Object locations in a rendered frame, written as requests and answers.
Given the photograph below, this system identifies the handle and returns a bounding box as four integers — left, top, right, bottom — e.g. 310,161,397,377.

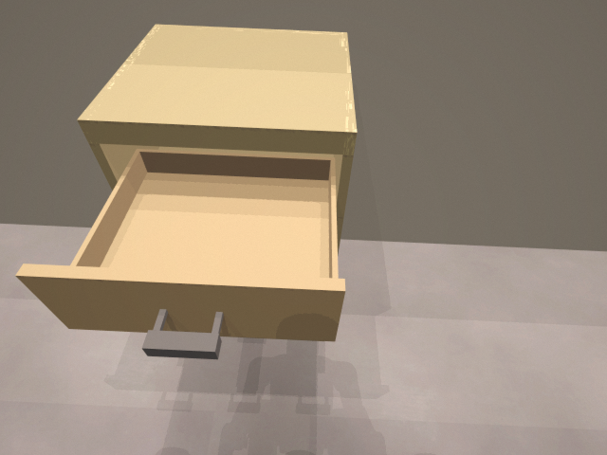
142,309,224,359

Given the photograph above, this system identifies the drawer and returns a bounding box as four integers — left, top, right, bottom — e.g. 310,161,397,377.
15,149,345,341

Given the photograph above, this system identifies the cabinet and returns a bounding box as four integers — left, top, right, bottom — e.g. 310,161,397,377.
77,25,357,341

